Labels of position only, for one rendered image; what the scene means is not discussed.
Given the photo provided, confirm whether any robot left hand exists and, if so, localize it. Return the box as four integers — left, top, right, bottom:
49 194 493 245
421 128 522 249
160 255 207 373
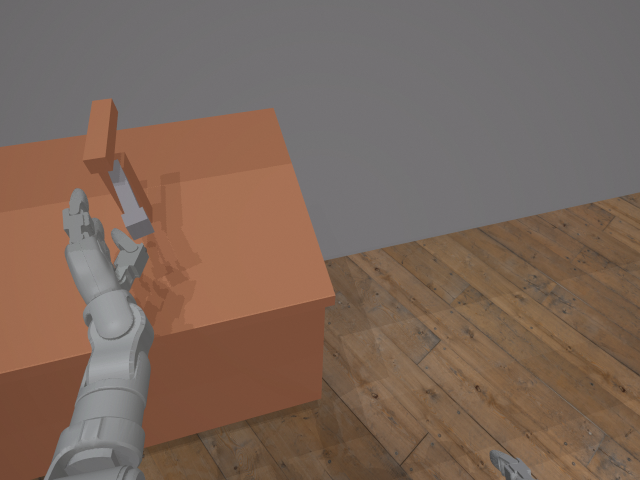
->
62 188 149 305

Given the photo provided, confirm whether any robot right hand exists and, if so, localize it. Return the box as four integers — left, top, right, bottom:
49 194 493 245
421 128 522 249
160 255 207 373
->
490 450 538 480

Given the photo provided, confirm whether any robot left forearm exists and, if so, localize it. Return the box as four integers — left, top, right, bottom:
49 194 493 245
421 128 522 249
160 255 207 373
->
44 290 154 480

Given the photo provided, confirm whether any tap lever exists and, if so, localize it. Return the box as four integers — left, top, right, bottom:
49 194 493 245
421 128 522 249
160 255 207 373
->
108 159 155 240

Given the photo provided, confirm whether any counter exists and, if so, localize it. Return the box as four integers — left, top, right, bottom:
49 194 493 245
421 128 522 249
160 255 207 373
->
0 98 336 480

